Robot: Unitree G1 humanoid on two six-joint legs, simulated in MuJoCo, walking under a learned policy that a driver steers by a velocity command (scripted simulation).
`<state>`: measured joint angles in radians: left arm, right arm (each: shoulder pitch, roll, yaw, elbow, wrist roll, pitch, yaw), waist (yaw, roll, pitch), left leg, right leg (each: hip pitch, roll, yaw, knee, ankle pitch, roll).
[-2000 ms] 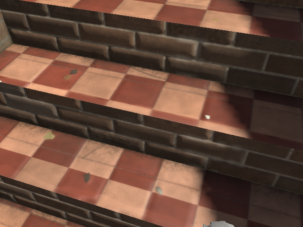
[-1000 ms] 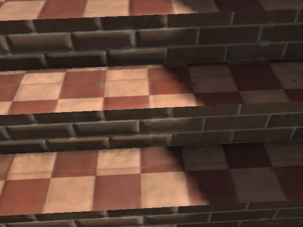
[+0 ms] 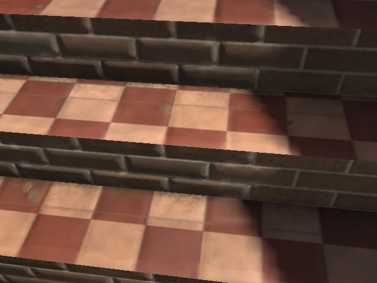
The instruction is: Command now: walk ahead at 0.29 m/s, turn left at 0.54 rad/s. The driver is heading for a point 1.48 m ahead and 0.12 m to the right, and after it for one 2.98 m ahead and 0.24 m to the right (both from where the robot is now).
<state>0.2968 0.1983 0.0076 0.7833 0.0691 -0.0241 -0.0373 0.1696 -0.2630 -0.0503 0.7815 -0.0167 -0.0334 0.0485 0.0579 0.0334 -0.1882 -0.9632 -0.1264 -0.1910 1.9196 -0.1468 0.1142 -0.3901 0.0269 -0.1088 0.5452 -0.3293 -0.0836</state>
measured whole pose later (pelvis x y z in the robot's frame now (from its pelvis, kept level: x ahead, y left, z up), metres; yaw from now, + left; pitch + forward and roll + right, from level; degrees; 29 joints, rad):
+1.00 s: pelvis +0.39 +0.10 +0.27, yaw -12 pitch +11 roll -5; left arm -0.07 0.14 -0.03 0.84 0.01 0.07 -0.08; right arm 0.38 -0.14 0.03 1.20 -0.12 -0.09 0.15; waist 0.03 0.09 -0.21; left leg -0.13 0.21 0.32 0.34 0.11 0.14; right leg -1.01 0.08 -0.14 1.36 -0.58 -0.16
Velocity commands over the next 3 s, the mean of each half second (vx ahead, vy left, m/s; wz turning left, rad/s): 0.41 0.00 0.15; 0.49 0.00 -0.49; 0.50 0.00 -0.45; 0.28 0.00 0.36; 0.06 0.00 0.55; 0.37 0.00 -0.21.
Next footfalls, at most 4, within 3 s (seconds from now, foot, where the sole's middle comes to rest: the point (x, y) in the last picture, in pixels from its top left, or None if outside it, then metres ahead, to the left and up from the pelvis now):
0.36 left None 0.27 0.23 -0.57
0.92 right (217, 245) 0.49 -0.01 -0.37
1.38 left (175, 114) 0.76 0.12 -0.17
1.92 right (296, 8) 0.96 -0.20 0.03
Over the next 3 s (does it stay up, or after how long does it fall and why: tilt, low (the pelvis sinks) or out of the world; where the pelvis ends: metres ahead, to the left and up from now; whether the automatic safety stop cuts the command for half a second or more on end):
stays up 1.11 -0.13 0.86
